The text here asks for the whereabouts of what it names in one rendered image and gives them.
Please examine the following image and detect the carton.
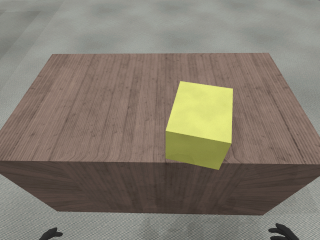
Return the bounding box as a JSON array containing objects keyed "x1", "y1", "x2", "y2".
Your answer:
[{"x1": 165, "y1": 81, "x2": 233, "y2": 170}]

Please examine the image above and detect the robot left hand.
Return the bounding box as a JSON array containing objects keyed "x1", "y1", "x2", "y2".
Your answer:
[{"x1": 39, "y1": 227, "x2": 63, "y2": 240}]

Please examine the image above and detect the pedestal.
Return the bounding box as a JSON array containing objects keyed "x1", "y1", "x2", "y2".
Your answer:
[{"x1": 0, "y1": 53, "x2": 320, "y2": 216}]

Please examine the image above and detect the robot right hand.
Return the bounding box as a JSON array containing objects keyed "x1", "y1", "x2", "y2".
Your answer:
[{"x1": 268, "y1": 223, "x2": 299, "y2": 240}]

